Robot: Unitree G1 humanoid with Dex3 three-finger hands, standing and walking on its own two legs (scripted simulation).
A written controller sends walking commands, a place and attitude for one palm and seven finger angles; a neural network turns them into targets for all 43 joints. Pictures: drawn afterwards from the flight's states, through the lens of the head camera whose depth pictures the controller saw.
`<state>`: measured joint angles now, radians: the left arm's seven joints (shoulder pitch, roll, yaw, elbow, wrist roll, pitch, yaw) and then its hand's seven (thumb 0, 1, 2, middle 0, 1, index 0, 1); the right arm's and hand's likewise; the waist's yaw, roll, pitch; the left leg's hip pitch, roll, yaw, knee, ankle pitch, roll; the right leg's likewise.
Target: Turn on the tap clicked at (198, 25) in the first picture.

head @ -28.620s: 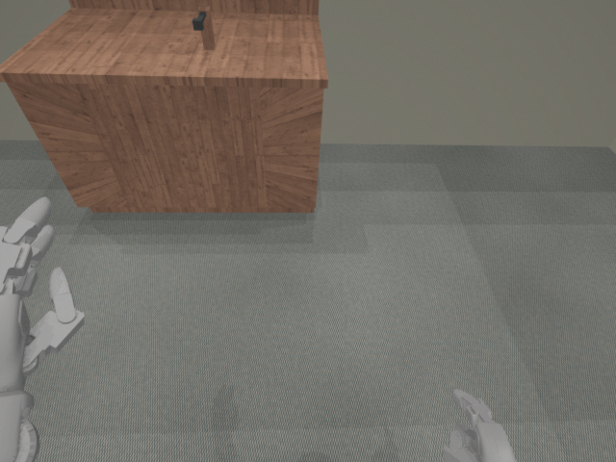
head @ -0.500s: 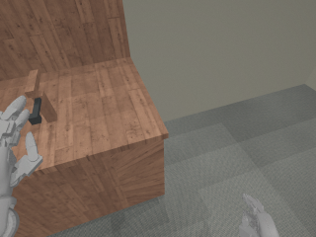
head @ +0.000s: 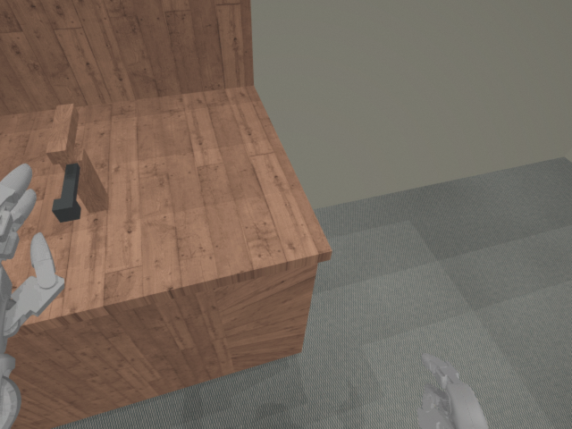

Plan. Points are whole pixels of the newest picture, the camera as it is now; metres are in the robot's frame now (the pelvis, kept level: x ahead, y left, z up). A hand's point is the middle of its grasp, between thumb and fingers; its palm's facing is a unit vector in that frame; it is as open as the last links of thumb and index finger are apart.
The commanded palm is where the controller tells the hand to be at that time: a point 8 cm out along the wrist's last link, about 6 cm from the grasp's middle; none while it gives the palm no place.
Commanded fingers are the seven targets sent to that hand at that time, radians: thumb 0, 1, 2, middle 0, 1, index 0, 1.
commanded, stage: shuffle to correct the standing spot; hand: left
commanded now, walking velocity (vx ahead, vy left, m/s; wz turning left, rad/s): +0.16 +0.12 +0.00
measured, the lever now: (67, 209) +0.40 +0.37 +0.06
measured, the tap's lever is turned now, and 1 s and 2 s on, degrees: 0 0 0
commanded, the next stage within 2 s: come to a stop and stand still in 0.04 s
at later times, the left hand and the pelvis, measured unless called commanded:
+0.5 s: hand (70, 186) +0.34 +0.28 +0.18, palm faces +0.29 -0.87 -0.39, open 7.5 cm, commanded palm +0.27 +0.33 +0.19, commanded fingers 0.00 0.90 0.90 -0.20 -0.30 -0.20 -0.30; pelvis +0.08 +0.06 +0.00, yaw -6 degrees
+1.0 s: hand (60, 188) +0.33 +0.29 +0.19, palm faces +0.28 -0.90 -0.34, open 7.5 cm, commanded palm +0.28 +0.34 +0.19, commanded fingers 0.00 0.90 0.90 -0.20 -0.30 -0.20 -0.30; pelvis +0.10 +0.08 +0.02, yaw -6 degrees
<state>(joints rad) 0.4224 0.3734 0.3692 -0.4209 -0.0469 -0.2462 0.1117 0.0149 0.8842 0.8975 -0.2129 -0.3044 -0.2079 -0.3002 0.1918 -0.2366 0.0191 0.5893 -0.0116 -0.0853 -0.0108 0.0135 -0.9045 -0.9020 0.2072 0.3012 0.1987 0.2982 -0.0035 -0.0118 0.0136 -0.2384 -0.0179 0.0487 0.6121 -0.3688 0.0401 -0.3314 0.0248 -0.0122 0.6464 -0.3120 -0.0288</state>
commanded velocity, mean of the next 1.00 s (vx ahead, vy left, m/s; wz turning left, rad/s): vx -0.05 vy -0.05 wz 0.00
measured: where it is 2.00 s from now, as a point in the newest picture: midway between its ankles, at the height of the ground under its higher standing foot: outside the picture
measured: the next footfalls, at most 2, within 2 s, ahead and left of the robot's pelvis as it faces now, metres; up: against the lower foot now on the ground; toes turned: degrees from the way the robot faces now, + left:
left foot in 0.34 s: +0.12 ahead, +0.18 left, +0.00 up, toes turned -3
right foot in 0.50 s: +0.12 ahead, -0.03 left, +0.00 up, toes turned -4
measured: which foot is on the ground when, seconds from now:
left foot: down 0.00-0.18, up 0.20-0.32, down 0.34-1.00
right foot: down 0.00-0.36, up 0.38-0.48, down 0.50-1.00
